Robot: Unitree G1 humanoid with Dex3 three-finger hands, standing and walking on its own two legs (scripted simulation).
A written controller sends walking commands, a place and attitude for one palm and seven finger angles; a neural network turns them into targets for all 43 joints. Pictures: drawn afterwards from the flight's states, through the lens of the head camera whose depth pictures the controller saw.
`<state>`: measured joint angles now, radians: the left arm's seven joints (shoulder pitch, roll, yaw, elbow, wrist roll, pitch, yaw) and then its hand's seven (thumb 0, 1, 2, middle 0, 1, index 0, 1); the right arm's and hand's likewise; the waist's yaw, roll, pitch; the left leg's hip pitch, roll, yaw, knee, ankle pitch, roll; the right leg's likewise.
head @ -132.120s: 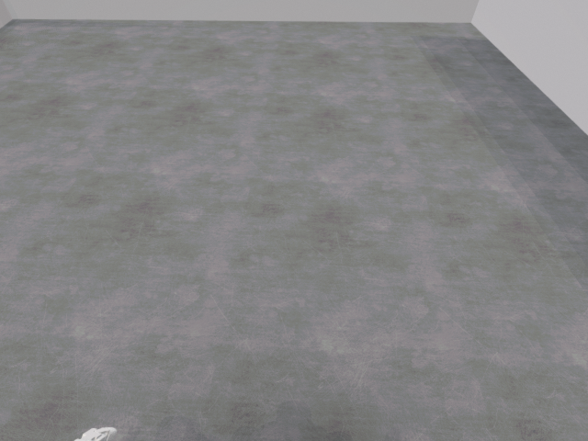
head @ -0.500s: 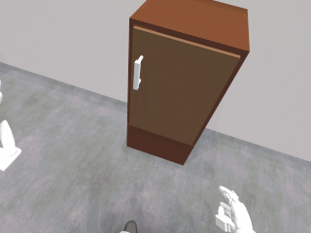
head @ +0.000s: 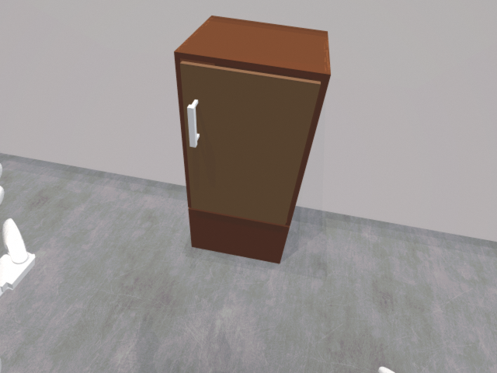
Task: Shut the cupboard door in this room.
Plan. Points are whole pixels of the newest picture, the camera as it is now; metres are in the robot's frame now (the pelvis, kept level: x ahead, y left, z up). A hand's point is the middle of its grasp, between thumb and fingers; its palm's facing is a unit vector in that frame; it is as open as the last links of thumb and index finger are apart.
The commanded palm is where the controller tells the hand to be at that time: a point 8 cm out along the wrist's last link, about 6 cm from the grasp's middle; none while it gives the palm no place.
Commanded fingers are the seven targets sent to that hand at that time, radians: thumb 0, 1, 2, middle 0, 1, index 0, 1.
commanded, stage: stop stepping back and stand still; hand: left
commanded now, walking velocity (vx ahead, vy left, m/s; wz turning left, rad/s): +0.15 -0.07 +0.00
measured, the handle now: (194, 123) +0.82 +0.16 -0.03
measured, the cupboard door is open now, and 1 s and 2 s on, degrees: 0 0 0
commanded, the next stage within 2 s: let the arm hang, fingers relaxed in 0.48 s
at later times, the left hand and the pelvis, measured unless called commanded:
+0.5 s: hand (4, 280) +0.18 +0.27 +0.18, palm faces +0.45 -0.79 -0.41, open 7.4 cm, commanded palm +0.11 +0.31 +0.19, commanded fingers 0.00 0.90 0.90 -0.20 -0.30 -0.20 -0.30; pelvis -0.02 +0.01 +0.00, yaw +2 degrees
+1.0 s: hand out of the picture -0.01 +0.20 -0.18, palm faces +0.08 -0.98 -0.17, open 6.9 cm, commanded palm none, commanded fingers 0.00 0.90 0.90 -0.20 -0.30 -0.20 -0.30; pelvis +0.00 +0.02 +0.01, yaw +3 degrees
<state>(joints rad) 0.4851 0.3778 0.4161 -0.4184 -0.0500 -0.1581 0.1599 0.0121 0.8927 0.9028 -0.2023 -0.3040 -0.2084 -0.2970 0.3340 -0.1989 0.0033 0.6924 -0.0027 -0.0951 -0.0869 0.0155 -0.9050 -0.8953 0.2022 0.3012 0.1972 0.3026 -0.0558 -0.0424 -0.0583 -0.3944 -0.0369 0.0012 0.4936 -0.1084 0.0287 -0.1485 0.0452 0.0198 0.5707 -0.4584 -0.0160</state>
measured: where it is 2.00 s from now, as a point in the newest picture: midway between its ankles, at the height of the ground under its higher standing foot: outside the picture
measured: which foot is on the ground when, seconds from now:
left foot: down 0.00-0.10, up 0.12-0.26, down 0.28-1.00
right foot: down 0.00-1.00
